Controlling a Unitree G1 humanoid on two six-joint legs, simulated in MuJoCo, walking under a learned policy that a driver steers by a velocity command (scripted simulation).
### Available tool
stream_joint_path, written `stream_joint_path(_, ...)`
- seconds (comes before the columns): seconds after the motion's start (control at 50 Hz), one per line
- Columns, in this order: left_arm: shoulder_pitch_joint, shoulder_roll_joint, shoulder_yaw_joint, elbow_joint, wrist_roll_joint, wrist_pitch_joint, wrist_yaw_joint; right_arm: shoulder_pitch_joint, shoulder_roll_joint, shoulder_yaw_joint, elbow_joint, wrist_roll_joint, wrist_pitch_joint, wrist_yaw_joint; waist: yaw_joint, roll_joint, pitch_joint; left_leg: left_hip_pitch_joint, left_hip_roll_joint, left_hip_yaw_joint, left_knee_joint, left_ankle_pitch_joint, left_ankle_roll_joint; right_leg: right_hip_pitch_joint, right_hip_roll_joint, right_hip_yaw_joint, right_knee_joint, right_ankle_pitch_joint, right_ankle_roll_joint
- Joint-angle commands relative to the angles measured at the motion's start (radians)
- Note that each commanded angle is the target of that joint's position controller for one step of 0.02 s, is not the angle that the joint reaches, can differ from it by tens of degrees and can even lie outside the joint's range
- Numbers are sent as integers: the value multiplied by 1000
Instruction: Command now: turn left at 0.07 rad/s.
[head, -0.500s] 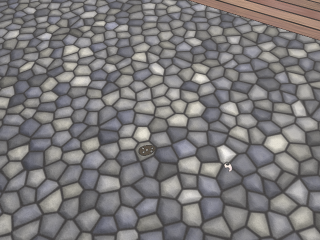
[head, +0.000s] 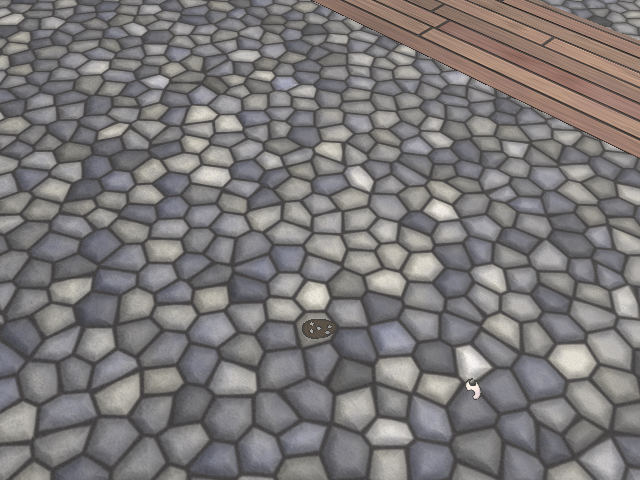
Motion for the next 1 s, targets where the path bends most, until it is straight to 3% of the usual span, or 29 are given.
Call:
stream_joint_path(0.02,14,55,8,-38,-5,-18,15,-45,-144,-35,-50,15,-16,-13,9,157,-63,58,199,-160,-26,409,75,92,-15,16,-190,144,0)
stream_joint_path(0.06,11,99,12,-36,13,-28,24,-20,-130,-30,-39,11,-20,-13,-9,110,-63,-30,161,-168,-32,223,30,203,-96,97,-208,290,-8)
stream_joint_path(0.08,-36,139,26,-19,-4,-28,22,14,-115,-29,-33,12,-20,-5,-58,5,-3,-43,109,-131,-79,151,18,132,-80,95,-164,305,-25)
stream_joint_path(0.1,-32,94,18,-17,-8,-31,12,-8,-133,-30,-13,5,-19,-7,-17,13,3,-20,105,-118,-72,109,14,103,-74,94,-189,251,-29)
stream_joint_path(0.12,-25,76,11,-6,-7,-34,8,-29,-135,-33,-9,4,-16,-8,-9,6,16,-12,105,-114,-66,99,13,87,-71,94,-209,224,-26)
stream_joint_path(0.22,-39,79,10,30,-3,-38,16,-48,-131,-32,22,5,-21,-7,-7,22,-6,-14,108,-112,-71,102,14,112,-70,98,-226,211,-28)
stream_joint_path(0.26,-23,85,13,51,1,-35,14,-25,-148,-39,50,4,-15,-7,-7,44,-20,-21,83,-110,-82,-137,25,110,-35,72,-202,13,-39)
stream_joint_path(0.32,-28,102,21,51,13,-27,6,-13,-187,-58,56,-6,4,3,-12,78,85,-111,101,-173,-117,-465,71,-13,-2,65,-155,-229,-72)
stream_joint_path(0.42,2,76,20,65,18,-58,0,13,-217,-84,73,-4,-9,5,-2,139,73,-107,198,-311,-177,-506,115,7,20,17,-61,-76,-91)
stream_joint_path(0.46,76,97,28,92,15,-69,3,-59,-195,-82,49,0,-13,10,45,82,92,-231,134,-227,-92,-452,84,126,-14,104,-160,-156,-126)
stream_joint_path(0.48,152,139,41,115,10,-75,8,-118,-164,-74,24,2,-20,13,83,-17,107,-358,53,-113,64,-357,47,228,-92,260,-274,-283,-166)
stream_joint_path(0.5,240,200,64,143,8,-77,10,-151,-139,-68,4,-3,-32,15,114,-139,120,-482,-13,26,258,-213,18,329,-233,492,-414,-406,-223)
stream_joint_path(0.52,252,201,69,147,12,-78,7,-175,-177,-74,-9,-15,-43,12,121,-108,169,-573,22,25,330,-215,16,333,-314,596,-452,-373,-258)
stream_joint_path(0.56,192,174,68,134,14,-88,8,-138,-180,-76,-3,-11,-62,21,66,-51,136,-559,71,-5,397,-161,6,339,-302,528,-440,-191,-262)
stream_joint_path(0.6,152,147,61,131,9,-100,9,-126,-173,-74,0,-12,-68,37,38,-57,86,-490,87,17,388,-106,-10,330,-241,394,-440,-42,-229)
stream_joint_path(0.66,163,137,63,144,0,-110,0,-106,-138,-63,4,-21,-47,61,26,-82,57,-341,76,62,379,-18,-23,218,-190,250,-448,107,-223)
stream_joint_path(0.7,159,138,64,147,2,-107,-6,-140,-135,-58,-7,-22,-36,64,31,-77,90,-282,62,96,334,-18,-25,157,-179,199,-420,231,-221)
stream_joint_path(0.72,151,141,65,145,18,-114,-8,-79,-138,-65,29,-34,-37,62,17,-77,41,-196,62,96,479,124,-17,125,-203,167,-355,406,-224)
stream_joint_path(0.78,106,138,58,137,8,-112,-8,14,-148,-74,67,-36,-48,43,-41,-48,25,-39,28,112,381,65,15,58,-165,100,-129,746,-169)
stream_joint_path(0.8,101,139,58,146,-4,-110,-6,126,-153,-81,113,-38,-58,37,-95,-26,-1,85,1,127,279,123,25,31,-127,75,48,841,-148)
stream_joint_path(0.82,87,136,58,149,-13,-113,-2,258,-180,-91,160,-41,-72,31,-163,2,-22,221,29,97,131,241,41,-56,-77,57,274,722,-117)
stream_joint_path(0.84,146,40,43,120,-4,-121,-2,315,-291,-111,183,-39,-86,22,-117,291,-35,341,329,-248,29,638,141,-256,58,-10,662,-89,-56)
stream_joint_path(0.86,235,71,53,154,0,-118,19,314,-281,-106,161,9,-87,25,-73,199,-59,337,436,-403,42,1005,227,-353,96,88,788,-239,-62)
stream_joint_path(0.88,216,91,57,166,3,-109,28,232,-262,-104,145,26,-91,23,-48,129,-11,268,433,-357,19,921,270,-395,57,114,799,-207,-57)
stream_joint_path(0.92,111,126,69,149,11,-88,23,65,-178,-80,111,15,-100,23,1,91,57,111,374,-272,-72,690,232,-348,-17,107,659,-118,-47)
stream_joint_path(0.94,62,109,64,138,25,-71,16,70,-166,-75,122,13,-105,13,6,86,63,82,338,-208,-104,679,197,-297,-36,95,562,-73,-38)
stream_joint_path(0.96,58,74,54,146,25,-51,10,75,-161,-72,140,3,-104,4,16,110,38,50,325,-169,-114,698,197,-220,-33,70,512,-43,-30)
stream_joint_path(0.98,44,59,50,148,21,-34,10,75,-147,-66,149,2,-106,-2,27,89,38,34,298,-123,-125,741,184,-182,-31,54,455,-13,-26)
stream_joint_path(1.0,55,58,52,170,22,-23,8,76,-160,-68,152,-12,-111,-6,25,90,12,47,287,-75,-93,750,182,-163,-18,27,458,90,-37)
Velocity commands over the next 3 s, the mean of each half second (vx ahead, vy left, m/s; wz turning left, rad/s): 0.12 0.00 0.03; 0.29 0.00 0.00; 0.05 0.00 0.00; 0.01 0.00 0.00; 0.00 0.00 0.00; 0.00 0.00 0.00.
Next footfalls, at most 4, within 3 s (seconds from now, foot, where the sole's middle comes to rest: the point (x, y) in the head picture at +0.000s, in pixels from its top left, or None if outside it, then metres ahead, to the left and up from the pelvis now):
0.06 right None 0.03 -0.12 -0.78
0.82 left None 0.19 0.10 -0.78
1.36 right None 0.44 -0.08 -0.93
1.72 left None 0.45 0.13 -0.93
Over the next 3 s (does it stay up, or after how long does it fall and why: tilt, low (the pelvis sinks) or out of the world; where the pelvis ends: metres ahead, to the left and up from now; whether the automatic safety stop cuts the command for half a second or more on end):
stays up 0.43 0.07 -0.15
